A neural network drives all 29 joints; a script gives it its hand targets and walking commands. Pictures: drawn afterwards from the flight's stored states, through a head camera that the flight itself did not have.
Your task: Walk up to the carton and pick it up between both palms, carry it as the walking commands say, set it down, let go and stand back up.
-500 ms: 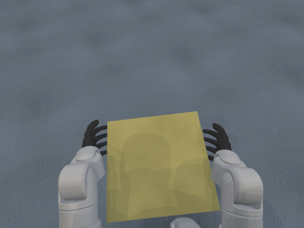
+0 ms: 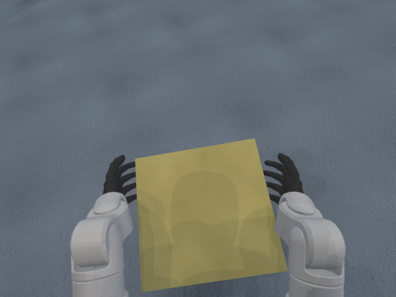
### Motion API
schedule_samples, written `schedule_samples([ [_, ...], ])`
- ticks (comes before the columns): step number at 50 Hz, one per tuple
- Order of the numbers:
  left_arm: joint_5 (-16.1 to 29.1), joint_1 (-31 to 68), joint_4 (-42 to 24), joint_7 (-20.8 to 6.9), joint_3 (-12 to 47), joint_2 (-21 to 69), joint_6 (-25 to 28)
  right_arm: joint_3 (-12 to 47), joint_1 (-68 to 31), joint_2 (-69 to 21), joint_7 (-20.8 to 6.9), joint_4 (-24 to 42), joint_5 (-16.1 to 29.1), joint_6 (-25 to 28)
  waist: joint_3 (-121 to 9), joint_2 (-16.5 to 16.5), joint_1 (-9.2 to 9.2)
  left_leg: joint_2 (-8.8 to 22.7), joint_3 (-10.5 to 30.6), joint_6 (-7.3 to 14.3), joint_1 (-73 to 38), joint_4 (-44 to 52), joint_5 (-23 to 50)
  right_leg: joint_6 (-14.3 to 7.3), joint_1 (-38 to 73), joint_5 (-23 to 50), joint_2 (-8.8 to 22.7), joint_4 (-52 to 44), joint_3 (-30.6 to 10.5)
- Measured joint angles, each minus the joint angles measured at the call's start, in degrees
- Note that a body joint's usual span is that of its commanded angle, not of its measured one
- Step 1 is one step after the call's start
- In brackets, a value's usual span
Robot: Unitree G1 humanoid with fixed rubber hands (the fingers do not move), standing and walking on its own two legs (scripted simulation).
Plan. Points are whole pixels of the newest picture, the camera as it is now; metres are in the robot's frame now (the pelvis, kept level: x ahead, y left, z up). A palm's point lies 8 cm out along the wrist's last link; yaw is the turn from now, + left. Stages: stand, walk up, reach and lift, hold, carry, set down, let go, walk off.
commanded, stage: carry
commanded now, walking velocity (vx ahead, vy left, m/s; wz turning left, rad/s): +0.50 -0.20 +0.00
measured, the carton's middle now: (206, 214) +0.28 +0.00 +0.00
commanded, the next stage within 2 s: none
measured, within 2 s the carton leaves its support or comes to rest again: neither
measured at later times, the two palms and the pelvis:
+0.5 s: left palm (182, 49) +0.72 +0.06 +0.10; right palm (292, 40) +0.74 -0.24 +0.09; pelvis +0.45 -0.12 +0.01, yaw +4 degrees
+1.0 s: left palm out of the picture +1.10 -0.03 +0.10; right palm out of the picture +1.10 -0.33 +0.09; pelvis +0.82 -0.19 +0.00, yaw +2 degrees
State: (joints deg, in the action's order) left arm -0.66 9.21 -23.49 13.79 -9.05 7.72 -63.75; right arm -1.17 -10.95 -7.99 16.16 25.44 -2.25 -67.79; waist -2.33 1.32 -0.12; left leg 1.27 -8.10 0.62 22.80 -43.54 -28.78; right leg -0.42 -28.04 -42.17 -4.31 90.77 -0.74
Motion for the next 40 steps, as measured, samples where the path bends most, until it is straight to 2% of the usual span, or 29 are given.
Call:
schedule_samples([
  [2, 0.5, -0.1, -0.1, -0.5, 0.0, 0.0, -0.2, 0.0, 0.3, 0.0, 0.1, 0.0, -0.4, 0.1, 1.2, 1.5, -2.19, 1.4, 0.4, -0.5, -4.9, 2.7, -1.6, 0.0, -9.1, -4.8, 0.6, 3.6, -1.6],
  [3, 0.5, 0.1, -0.1, -0.5, 0.0, 0.0, -0.2, 0.0, 0.5, 0.0, 0.0, 0.1, -0.4, 0.2, 2.1, 1.7, -3.34, 2.0, 0.7, -1.2, -7.7, 4.4, -2.2, 0.0, -13.0, -5.0, 1.9, 0.4, -1.8],
  [4, 0.5, 0.2, -0.1, -0.5, 0.0, 0.0, -0.1, 0.0, 0.7, 0.1, 0.0, 0.4, -0.4, 0.3, 3.0, 1.7, -4.12, 2.8, 0.7, -2.1, -10.9, 6.5, -2.7, 0.0, -15.7, -2.4, 3.2, -7.4, -1.9],
  [5, 0.5, 0.2, -0.2, -0.5, 0.2, 0.0, 0.0, 0.0, 1.1, 0.1, -0.1, 0.9, -0.4, 0.3, 3.6, 1.6, -4.59, 3.6, 0.7, -3.1, -13.9, 8.4, -2.9, 0.0, -16.6, 4.8, 4.3, -19.3, -1.7],
  [7, 0.5, 0.2, -0.2, -0.4, 0.8, 0.0, 0.0, 0.1, 2.4, 0.3, -0.1, 1.8, -0.1, 0.3, 2.4, 0.9, -4.64, 5.5, 0.6, -4.0, -16.7, 6.6, -3.0, 0.0, -15.4, 25.4, 5.0, -43.1, -1.7],
  [8, 0.5, 0.7, -0.1, -0.3, 1.0, 0.1, 0.2, -0.1, 2.8, 0.4, -0.1, 2.2, 0.0, 0.5, 2.2, 0.2, -4.47, 6.6, 0.7, -4.0, -16.7, 1.4, -2.9, 0.0, -14.0, 36.3, 5.0, -47.3, -1.3],
  [9, 0.4, 1.2, -0.1, 0.0, 1.4, 0.2, 0.6, -0.6, 2.4, 0.5, -0.1, 2.2, 0.0, 0.8, 2.5, 0.3, -4.37, 7.3, 2.2, -4.0, -15.3, -6.3, -2.8, -0.2, -13.2, 32.9, 4.4, -44.5, -0.2],
  [10, 0.1, 1.7, 0.0, 0.2, 2.1, 0.3, 0.9, -1.3, 2.1, 0.4, -0.3, 2.2, 0.0, 1.1, 2.7, 0.0, -4.38, 6.6, 4.1, -4.0, -12.7, -14.6, -2.8, -0.7, -12.1, 26.5, 4.3, -41.9, 0.5],
  [12, -0.6, 2.1, 0.3, 0.5, 3.2, 0.3, 1.0, -2.7, 1.9, 0.4, -1.0, 2.3, 0.0, 1.3, 3.3, 0.1, -4.43, 4.1, 5.6, -4.0, -6.6, -27.8, -2.9, -1.9, -9.9, 21.5, 4.2, -39.5, 2.0],
  [15, -1.3, 2.0, 0.3, 0.3, 3.6, 0.4, 0.6, -3.0, 2.5, 0.4, -1.5, 2.3, 0.5, 1.3, 3.8, -0.1, -4.07, 0.0, 5.7, -4.0, 2.2, -34.4, -2.9, -2.9, -3.8, 17.9, 4.4, -42.4, 4.2],
  [17, -1.8, 1.9, 0.2, 0.3, 3.6, 0.4, 0.9, -3.0, 2.5, 0.4, -1.8, 2.3, 0.8, 1.2, 4.3, -0.6, -2.67, -1.5, 5.7, -4.0, 6.6, -31.8, -3.0, -3.4, 0.9, 16.4, 3.9, -45.6, 5.1],
  [19, -1.8, 1.8, 0.2, 0.3, 3.6, 0.3, 1.1, -3.0, 2.5, 0.4, -1.9, 2.3, 0.8, 1.2, 4.4, -1.4, -0.76, -2.3, 5.8, -4.0, 8.9, -23.5, -1.9, -3.9, 5.9, 14.9, 3.4, -48.8, 5.2],
  [21, -1.7, 1.8, 0.2, 0.3, 3.6, 0.3, 1.0, -3.0, 2.5, 0.4, -1.7, 2.4, 0.8, 1.2, 4.2, -1.9, 0.81, -3.0, 5.8, -4.0, 9.2, -11.1, 3.9, -4.0, 10.9, 13.2, 3.2, -51.6, 5.3],
  [23, -1.5, 1.8, -0.2, 0.1, 3.6, 0.3, 0.6, -3.0, 2.4, 0.4, -1.4, 2.4, 0.7, 1.2, 2.6, -2.3, 1.90, -3.9, 5.2, -4.0, 9.1, 2.3, 12.7, -4.0, 14.3, 10.9, 3.0, -52.6, 5.3],
  [24, -1.4, 1.7, -0.3, 0.0, 3.6, 0.3, 0.5, -2.8, 2.6, 0.4, -1.4, 2.3, 0.6, 1.2, 1.6, -2.9, 2.16, -4.3, 4.4, -2.0, 8.7, 5.1, 15.9, -3.8, 15.4, 9.7, 3.2, -51.8, 5.2],
  [25, -1.4, 1.6, -0.2, -0.1, 3.2, 0.2, 0.5, -2.5, 2.6, 0.4, -1.4, 2.2, 0.6, 1.2, 1.2, -3.9, 2.15, -4.9, 3.9, -0.2, 7.3, 5.1, 14.4, -2.7, 15.4, 10.1, 4.1, -48.9, 5.2],
  [26, -1.4, 1.5, -0.2, -0.1, 2.7, 0.2, 0.4, -2.1, 2.2, 0.3, -1.3, 2.0, 0.6, 1.2, 1.3, -3.8, 2.08, -4.7, 3.8, 0.8, 5.8, 4.8, 12.0, -0.4, 13.5, 13.6, 4.2, -41.9, 5.0],
  [27, -1.4, 1.4, -0.2, -0.1, 2.2, 0.2, 0.2, -1.9, 1.7, 0.3, -1.1, 1.9, 0.5, 1.1, 1.4, -2.8, 1.97, -3.8, 3.8, 1.1, 4.4, 4.3, 9.8, 1.4, 10.8, 12.4, 3.5, -33.0, 4.4],
  [29, -1.2, 0.9, -0.2, -0.2, 2.0, 0.1, -0.2, -1.3, 1.3, 0.2, -0.7, 1.9, 0.2, 1.0, 1.4, 0.2, 1.61, -1.4, 3.8, 1.2, 1.3, 4.4, 6.6, 1.9, 5.0, 2.9, 1.8, -18.9, 3.3],
  [31, -0.5, 0.8, -0.3, -0.3, 2.0, 0.1, -0.6, -1.2, 1.4, 0.2, -0.4, 1.9, -0.4, 1.0, 1.5, 2.4, 0.71, 0.5, 3.7, 1.2, -1.8, 5.5, 4.9, 1.9, -0.2, -2.8, 1.5, -16.5, 2.9],
  [33, -0.5, 1.2, -0.3, -0.2, 2.0, 0.1, -0.9, -1.2, 1.4, 0.2, -0.4, 1.9, -0.6, 1.0, 2.2, 3.0, -0.65, 1.6, 3.5, 0.9, -4.8, 5.9, 4.1, 1.9, -3.3, -0.5, 2.7, -26.2, 2.7],
  [34, -0.4, 1.3, -0.4, -0.2, 2.0, 0.1, -1.0, -1.2, 1.6, 0.2, -0.5, 2.0, -0.6, 0.9, 2.1, 2.9, -1.18, 1.9, 3.5, 0.4, -6.1, 5.8, 3.8, 1.9, -3.3, 7.0, 3.4, -35.9, 2.7],
  [35, -0.3, 1.4, -0.4, -0.2, 2.0, 0.1, -1.2, -1.2, 1.9, 0.2, -0.5, 2.1, -0.6, 0.9, 1.6, 2.4, -1.49, 2.0, 3.5, -0.3, -6.8, 4.8, 3.4, 1.9, -2.8, 18.1, 4.1, -46.7, 2.7],
  [36, -0.4, 1.9, -0.3, -0.1, 2.0, 0.3, -1.3, -1.3, 2.0, 0.3, -0.5, 2.4, -0.6, 0.9, 1.3, 1.7, -1.83, 1.9, 3.5, -0.6, -6.9, 1.9, 2.9, 1.7, -1.8, 30.3, 4.9, -52.8, 2.8],
  [38, -0.6, 2.1, -0.2, -0.1, 2.3, 0.4, -1.2, -1.7, 1.8, 0.3, -0.6, 2.5, -0.6, 0.9, 1.6, 1.5, -2.60, 1.8, 4.0, -0.8, -6.2, -6.9, 1.2, -0.8, 0.3, 22.3, 4.7, -49.4, 3.7],
  [40, -1.1, 1.6, -0.1, -0.1, 3.0, 0.3, -1.8, -2.0, 2.3, 0.3, -0.9, 2.5, -0.6, 0.4, 1.6, 1.1, -3.31, -0.1, 4.1, -0.8, -5.0, -14.0, -0.2, -2.5, 3.4, 17.9, 5.1, -48.1, 4.2],
])
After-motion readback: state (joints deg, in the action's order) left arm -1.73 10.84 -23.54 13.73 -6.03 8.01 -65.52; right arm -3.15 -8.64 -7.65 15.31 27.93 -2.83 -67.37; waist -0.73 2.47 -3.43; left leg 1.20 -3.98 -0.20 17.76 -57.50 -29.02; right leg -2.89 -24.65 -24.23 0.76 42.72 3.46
